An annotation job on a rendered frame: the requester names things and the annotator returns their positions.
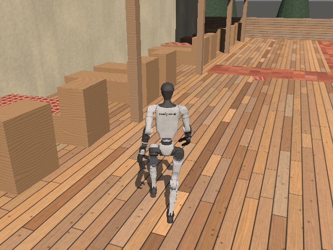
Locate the left robot upper arm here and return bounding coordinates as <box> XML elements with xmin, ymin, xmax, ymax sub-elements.
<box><xmin>145</xmin><ymin>105</ymin><xmax>157</xmax><ymax>135</ymax></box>

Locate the left robot foot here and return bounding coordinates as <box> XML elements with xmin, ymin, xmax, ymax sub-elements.
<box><xmin>150</xmin><ymin>185</ymin><xmax>157</xmax><ymax>195</ymax></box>

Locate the robot right hand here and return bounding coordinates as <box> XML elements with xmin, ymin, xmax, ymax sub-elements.
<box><xmin>178</xmin><ymin>137</ymin><xmax>191</xmax><ymax>146</ymax></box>

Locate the robot left hand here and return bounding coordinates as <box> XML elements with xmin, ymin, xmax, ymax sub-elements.
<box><xmin>137</xmin><ymin>154</ymin><xmax>150</xmax><ymax>169</ymax></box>

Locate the right robot upper arm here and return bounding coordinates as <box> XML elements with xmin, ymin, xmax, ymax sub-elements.
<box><xmin>178</xmin><ymin>105</ymin><xmax>190</xmax><ymax>133</ymax></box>

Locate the robot left forearm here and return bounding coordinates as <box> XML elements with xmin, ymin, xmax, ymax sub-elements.
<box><xmin>138</xmin><ymin>127</ymin><xmax>150</xmax><ymax>155</ymax></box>

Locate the robot torso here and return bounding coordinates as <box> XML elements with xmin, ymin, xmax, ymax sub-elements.
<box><xmin>155</xmin><ymin>103</ymin><xmax>180</xmax><ymax>156</ymax></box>

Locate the robot right forearm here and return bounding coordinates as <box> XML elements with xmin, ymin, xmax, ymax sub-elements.
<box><xmin>185</xmin><ymin>125</ymin><xmax>191</xmax><ymax>140</ymax></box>

